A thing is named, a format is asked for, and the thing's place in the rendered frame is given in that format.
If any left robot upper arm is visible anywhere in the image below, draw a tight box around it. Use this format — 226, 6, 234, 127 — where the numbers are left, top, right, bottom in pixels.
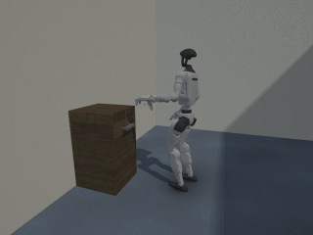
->
170, 71, 187, 103

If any robot right hand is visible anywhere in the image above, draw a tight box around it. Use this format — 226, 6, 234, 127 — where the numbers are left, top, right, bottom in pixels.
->
170, 110, 182, 120

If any robot left hand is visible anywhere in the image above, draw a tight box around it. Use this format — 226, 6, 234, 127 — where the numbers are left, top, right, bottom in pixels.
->
135, 95, 153, 111

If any right robot foot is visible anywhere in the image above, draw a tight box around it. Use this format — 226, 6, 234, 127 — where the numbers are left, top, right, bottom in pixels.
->
182, 173, 198, 182

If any left robot forearm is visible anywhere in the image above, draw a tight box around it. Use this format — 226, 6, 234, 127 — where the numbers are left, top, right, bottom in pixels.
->
149, 92, 175, 103

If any robot right shin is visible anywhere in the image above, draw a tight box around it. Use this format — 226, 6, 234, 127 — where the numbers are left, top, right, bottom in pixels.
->
178, 147, 193, 177

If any drawer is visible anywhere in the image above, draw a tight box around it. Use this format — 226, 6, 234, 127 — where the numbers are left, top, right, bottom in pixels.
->
112, 115, 135, 139

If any cabinet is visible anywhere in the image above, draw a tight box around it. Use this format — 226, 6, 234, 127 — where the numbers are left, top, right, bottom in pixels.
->
68, 103, 137, 196

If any right robot upper arm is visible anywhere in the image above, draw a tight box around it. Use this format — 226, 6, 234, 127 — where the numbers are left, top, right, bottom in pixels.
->
196, 75, 200, 100

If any handle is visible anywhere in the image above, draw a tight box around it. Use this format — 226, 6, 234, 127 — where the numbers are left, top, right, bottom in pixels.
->
121, 123, 135, 130

